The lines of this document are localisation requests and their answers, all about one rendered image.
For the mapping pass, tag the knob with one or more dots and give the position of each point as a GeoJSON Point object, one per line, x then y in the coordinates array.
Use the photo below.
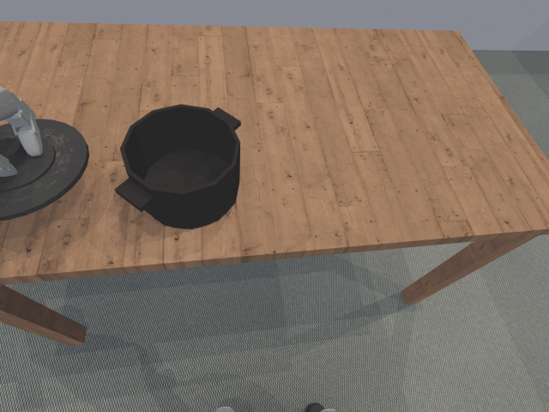
{"type": "Point", "coordinates": [12, 149]}

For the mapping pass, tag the lid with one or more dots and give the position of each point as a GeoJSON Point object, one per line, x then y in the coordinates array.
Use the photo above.
{"type": "Point", "coordinates": [43, 179]}

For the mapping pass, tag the pot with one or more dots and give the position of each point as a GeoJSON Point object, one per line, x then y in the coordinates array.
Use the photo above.
{"type": "Point", "coordinates": [183, 164]}

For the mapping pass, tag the left robot hand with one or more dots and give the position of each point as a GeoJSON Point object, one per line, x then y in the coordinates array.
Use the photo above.
{"type": "Point", "coordinates": [19, 114]}

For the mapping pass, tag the table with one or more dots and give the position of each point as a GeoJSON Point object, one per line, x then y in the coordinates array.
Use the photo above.
{"type": "Point", "coordinates": [350, 140]}

